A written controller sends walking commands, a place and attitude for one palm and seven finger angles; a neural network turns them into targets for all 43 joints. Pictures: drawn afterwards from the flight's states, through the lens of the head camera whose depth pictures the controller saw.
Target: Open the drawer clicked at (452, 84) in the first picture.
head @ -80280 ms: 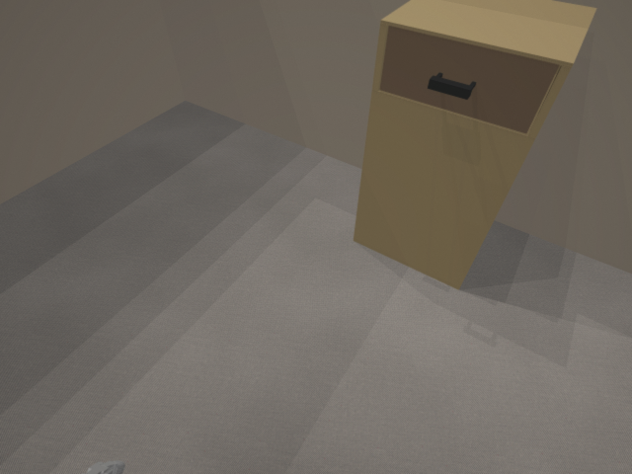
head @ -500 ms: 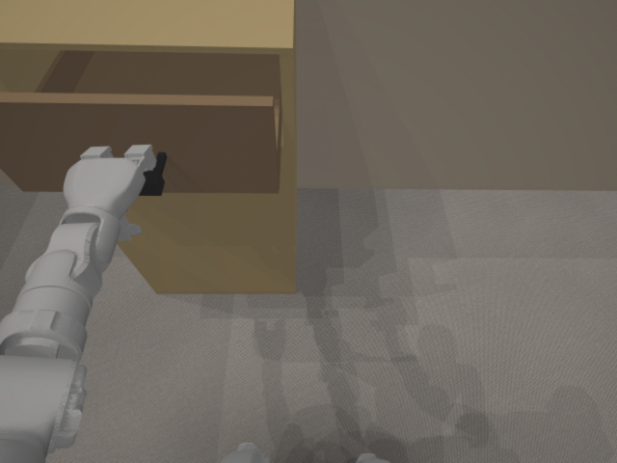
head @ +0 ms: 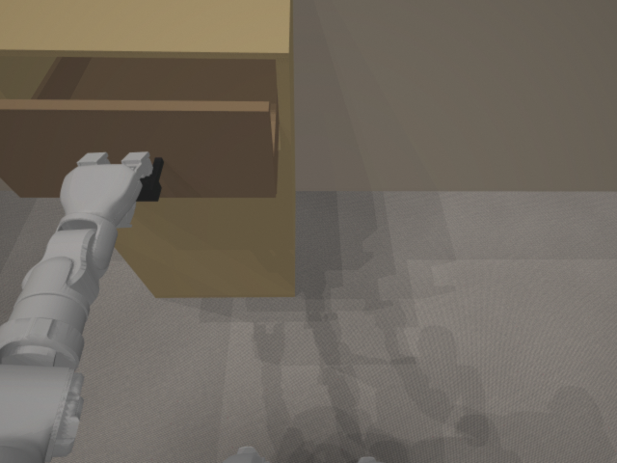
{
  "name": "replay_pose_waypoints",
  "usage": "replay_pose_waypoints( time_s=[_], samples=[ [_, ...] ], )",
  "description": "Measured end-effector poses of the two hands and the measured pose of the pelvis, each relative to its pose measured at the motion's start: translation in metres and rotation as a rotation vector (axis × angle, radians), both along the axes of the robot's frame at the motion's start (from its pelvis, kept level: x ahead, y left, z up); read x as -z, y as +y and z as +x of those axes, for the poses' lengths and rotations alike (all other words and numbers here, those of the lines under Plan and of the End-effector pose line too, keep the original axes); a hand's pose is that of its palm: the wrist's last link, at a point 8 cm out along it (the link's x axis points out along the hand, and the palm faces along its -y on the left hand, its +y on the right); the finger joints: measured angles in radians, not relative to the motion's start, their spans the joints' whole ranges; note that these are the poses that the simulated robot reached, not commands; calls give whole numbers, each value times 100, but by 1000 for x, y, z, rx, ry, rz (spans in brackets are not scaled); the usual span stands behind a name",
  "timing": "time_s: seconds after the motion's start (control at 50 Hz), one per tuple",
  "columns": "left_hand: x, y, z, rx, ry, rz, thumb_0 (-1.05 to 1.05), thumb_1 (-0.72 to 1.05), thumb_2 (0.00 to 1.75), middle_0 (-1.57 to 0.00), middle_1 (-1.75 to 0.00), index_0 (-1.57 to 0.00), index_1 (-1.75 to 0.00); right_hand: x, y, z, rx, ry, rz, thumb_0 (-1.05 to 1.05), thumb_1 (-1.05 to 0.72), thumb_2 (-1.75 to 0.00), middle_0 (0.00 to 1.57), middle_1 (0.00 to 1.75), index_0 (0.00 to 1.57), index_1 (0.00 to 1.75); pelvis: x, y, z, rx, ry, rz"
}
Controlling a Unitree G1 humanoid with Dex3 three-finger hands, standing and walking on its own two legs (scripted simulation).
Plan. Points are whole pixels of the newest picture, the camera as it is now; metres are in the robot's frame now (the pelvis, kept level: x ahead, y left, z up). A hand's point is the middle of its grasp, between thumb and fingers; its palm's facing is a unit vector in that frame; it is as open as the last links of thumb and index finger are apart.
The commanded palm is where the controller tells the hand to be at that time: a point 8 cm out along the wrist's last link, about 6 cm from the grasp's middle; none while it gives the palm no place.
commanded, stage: pull the drawer open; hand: left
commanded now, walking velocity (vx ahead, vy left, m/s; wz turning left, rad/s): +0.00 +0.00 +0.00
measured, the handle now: (123, 176) +0.50 +0.26 +0.05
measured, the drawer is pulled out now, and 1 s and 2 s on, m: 0.12 0.24 0.30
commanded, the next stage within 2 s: none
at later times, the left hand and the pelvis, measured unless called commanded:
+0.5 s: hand (110, 250) +0.39 +0.26 +0.03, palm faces -0.02 -0.05 -1.00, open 5.8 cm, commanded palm +0.35 +0.27 +0.09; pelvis +0.02 +0.00 +0.01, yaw -1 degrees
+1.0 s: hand (98, 293) +0.32 +0.26 +0.03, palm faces -0.03 -0.05 -1.00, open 5.8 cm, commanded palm +0.29 +0.26 +0.09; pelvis +0.01 -0.01 +0.01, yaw +0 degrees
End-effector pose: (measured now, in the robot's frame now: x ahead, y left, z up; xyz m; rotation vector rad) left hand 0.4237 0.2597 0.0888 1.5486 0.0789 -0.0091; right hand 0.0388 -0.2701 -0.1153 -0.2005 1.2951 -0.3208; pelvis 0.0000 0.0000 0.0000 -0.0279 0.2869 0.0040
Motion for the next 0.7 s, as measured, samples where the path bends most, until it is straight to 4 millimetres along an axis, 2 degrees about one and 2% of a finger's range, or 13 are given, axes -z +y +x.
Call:
replay_pose_waypoints(
  time_s=[0.14, 0.26, 0.56, 0.7],
  samples=[
    [1, 1, -4, 4, -8, -10, 0, 68, 76, -32, -135, -39, -133, -3, -1, 4, 24, -21, 2, 1, -90, -90, 20, 30, 20, 30, -2, 1, 4, 20, -4, 3],
    [2, 1, -20, 6, -23, -18, 0, 69, 78, -30, -135, -38, -133, -6, 0, 17, 30, -55, 12, 1, -90, -90, 20, 30, 20, 30, -5, 3, 11, 30, -17, 4],
    [3, 2, -69, 4, -33, -28, 0, 68, 79, -29, -135, -39, -132, -18, 8, 86, -58, -223, 23, 1, -90, -90, 20, 30, 20, 30, -10, 3, 18, 16, -64, 8],
    [3, 2, -91, -5, -43, -27, -1, 68, 80, -29, -135, -40, -133, -20, 13, 109, -116, -267, 31, 1, -90, -90, 20, 30, 20, 30, -10, 0, 16, -1, -82, 10]
  ],
)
